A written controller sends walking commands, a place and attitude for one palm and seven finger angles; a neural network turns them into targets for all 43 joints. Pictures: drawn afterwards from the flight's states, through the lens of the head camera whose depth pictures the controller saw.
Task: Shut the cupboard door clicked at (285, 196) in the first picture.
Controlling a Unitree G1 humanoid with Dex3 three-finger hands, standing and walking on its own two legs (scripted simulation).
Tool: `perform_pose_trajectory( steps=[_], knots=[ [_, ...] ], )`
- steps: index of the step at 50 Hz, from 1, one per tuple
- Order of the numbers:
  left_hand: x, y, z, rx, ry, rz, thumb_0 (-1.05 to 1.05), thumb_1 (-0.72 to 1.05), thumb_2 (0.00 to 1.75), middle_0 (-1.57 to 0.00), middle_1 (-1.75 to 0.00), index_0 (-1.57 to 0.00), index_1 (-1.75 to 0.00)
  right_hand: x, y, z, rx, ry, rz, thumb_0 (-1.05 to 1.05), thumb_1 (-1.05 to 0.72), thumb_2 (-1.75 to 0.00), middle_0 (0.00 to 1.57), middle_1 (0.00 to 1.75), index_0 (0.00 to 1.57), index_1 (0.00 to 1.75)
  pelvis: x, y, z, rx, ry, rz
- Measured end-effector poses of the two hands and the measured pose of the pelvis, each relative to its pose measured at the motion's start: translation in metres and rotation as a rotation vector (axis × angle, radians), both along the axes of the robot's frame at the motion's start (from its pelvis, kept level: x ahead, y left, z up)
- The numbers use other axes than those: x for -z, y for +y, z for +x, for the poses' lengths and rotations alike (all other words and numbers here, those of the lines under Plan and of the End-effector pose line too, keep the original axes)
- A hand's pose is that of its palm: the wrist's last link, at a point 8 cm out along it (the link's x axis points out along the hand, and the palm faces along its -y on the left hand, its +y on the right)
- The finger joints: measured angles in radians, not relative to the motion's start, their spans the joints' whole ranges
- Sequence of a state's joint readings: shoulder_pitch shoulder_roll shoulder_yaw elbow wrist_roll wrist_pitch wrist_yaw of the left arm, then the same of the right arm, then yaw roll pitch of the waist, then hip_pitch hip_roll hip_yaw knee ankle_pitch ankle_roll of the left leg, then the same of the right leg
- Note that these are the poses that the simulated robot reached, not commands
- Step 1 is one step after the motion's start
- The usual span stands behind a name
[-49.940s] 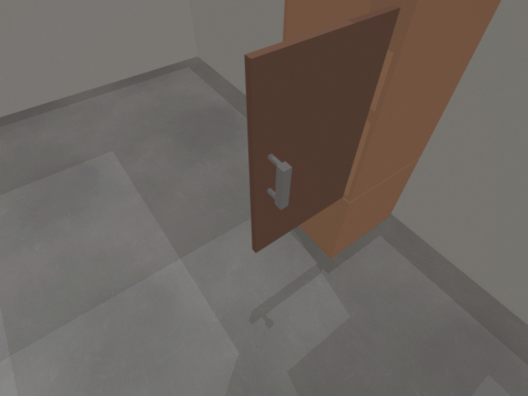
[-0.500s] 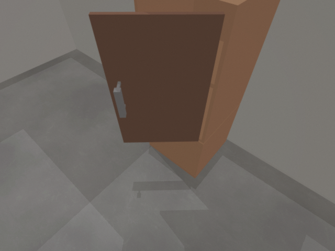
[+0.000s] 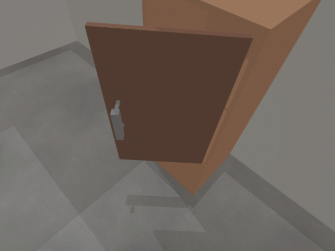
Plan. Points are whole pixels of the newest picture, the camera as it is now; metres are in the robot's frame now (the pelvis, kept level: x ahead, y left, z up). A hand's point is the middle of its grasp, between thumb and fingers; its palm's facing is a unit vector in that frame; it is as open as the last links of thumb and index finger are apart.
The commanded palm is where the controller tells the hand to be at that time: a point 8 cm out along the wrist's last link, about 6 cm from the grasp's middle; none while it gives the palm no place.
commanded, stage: come to a stop and stand still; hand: left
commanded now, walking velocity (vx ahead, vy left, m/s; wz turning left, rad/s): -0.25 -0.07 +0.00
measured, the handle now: (119, 120) +0.48 +0.19 -0.03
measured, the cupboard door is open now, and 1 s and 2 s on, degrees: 42 42 42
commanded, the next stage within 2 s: look again from close up in 0.96 s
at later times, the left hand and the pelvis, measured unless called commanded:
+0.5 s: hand out of the picture +0.07 +0.16 -0.16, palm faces +0.05 -0.97 -0.25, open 7.3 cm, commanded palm none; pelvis +0.01 -0.03 +0.01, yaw +1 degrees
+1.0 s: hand out of the picture -0.01 +0.20 -0.16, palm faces -0.02 -0.96 -0.26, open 7.3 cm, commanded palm none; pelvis -0.02 +0.01 +0.00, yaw -2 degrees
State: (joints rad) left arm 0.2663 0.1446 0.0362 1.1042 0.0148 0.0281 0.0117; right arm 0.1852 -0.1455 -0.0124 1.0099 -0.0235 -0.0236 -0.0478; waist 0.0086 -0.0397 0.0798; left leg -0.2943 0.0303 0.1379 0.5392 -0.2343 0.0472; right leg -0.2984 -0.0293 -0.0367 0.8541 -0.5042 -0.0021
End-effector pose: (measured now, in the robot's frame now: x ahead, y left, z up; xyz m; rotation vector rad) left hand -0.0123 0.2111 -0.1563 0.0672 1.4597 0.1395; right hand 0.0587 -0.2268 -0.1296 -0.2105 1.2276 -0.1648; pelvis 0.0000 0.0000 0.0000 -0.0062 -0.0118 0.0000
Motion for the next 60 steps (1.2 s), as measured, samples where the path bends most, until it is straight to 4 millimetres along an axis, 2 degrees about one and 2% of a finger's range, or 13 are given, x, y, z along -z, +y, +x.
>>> perform_pose_trajectory(
  steps=[4,8,12,17,22,27,31,37,43,49,55,60],
  knots=[
    [-0.009,0.006,0.039,0.015,-0.074,0.050,0.01,0.93,0.90,-0.20,-0.30,-0.20,-0.30,0.002,-0.012,0.008,0.004,0.044,0.010,-0.01,-0.94,-0.90,0.20,0.30,0.20,0.30,-0.003,-0.010,0.009,-0.004,0.005,0.000],
    [-0.014,0.008,0.065,0.029,-0.129,0.114,0.01,0.93,0.90,-0.20,-0.30,-0.20,-0.30,0.012,-0.031,0.018,0.017,0.055,0.032,0.00,-0.93,-0.90,0.20,0.30,0.20,0.30,0.002,-0.028,0.017,-0.006,0.006,0.017],
    [-0.023,0.001,0.077,0.053,-0.149,0.156,0.00,0.92,0.90,-0.20,-0.30,-0.20,-0.30,0.019,-0.051,0.027,0.038,0.051,0.049,0.00,-0.92,-0.90,0.20,0.30,0.20,0.30,0.004,-0.042,0.021,-0.011,0.011,0.019],
    [-0.032,-0.010,0.083,0.060,-0.161,0.158,0.00,0.92,0.90,-0.20,-0.30,-0.20,-0.30,0.013,-0.065,0.032,0.034,0.054,0.036,0.00,-0.92,-0.90,0.20,0.30,0.20,0.30,-0.003,-0.046,0.020,-0.011,0.017,0.035],
    [-0.034,-0.011,0.079,0.042,-0.177,0.141,0.00,0.91,0.90,-0.20,-0.30,-0.20,-0.30,0.005,-0.064,0.033,0.005,0.052,0.022,0.00,-0.91,-0.90,0.19,0.30,0.20,0.30,-0.008,-0.041,0.014,-0.020,0.025,0.040],
    [-0.022,0.003,0.066,0.042,-0.191,0.136,0.00,0.91,0.90,-0.20,-0.30,-0.20,-0.30,0.001,-0.050,0.033,-0.005,-0.034,0.007,0.00,-0.91,-0.90,0.19,0.30,0.20,0.30,0.001,-0.025,0.007,-0.023,0.024,0.015],
    [-0.017,0.020,0.055,0.045,-0.204,0.139,0.00,0.91,0.90,-0.20,-0.30,-0.20,-0.30,0.002,-0.029,0.027,-0.016,-0.102,0.012,0.00,-0.91,-0.90,0.19,0.30,0.20,0.30,0.007,-0.010,-0.001,-0.010,-0.017,0.014],
    [-0.027,0.036,0.037,0.083,-0.199,0.148,0.00,0.91,0.90,-0.20,-0.30,-0.20,-0.30,0.009,0.005,0.005,-0.008,-0.118,0.088,0.00,-0.92,-0.90,0.20,0.30,0.20,0.30,0.004,0.003,-0.012,0.018,-0.038,0.014],
    [-0.033,0.043,0.017,0.101,-0.150,0.152,0.00,0.91,0.90,-0.20,-0.30,-0.20,-0.30,0.010,0.004,-0.023,0.009,-0.067,0.087,-0.01,-0.94,-0.90,0.20,0.30,0.20,0.30,-0.001,0.008,-0.018,0.029,-0.020,0.023],
    [-0.032,0.039,0.004,0.098,-0.100,0.139,0.00,0.91,0.90,-0.20,-0.30,-0.20,-0.30,0.014,0.000,-0.057,0.027,0.045,0.081,0.00,-0.93,-0.90,0.20,0.30,0.20,0.30,-0.003,0.007,-0.016,0.030,-0.015,0.026],
    [-0.028,0.025,0.005,0.100,-0.071,0.113,0.00,0.91,0.90,-0.20,-0.30,-0.20,-0.30,0.015,-0.002,-0.079,0.051,0.130,0.082,0.00,-0.92,-0.90,0.20,0.30,0.20,0.30,-0.005,0.002,-0.011,0.028,-0.014,0.025],
    [-0.025,0.012,0.017,0.102,-0.078,0.090,0.00,0.91,0.90,-0.20,-0.30,-0.20,-0.30,0.015,-0.002,-0.084,0.061,0.165,0.089,0.00,-0.91,-0.90,0.20,0.30,0.20,0.30,-0.005,-0.004,-0.005,0.025,-0.013,0.023]
  ],
)
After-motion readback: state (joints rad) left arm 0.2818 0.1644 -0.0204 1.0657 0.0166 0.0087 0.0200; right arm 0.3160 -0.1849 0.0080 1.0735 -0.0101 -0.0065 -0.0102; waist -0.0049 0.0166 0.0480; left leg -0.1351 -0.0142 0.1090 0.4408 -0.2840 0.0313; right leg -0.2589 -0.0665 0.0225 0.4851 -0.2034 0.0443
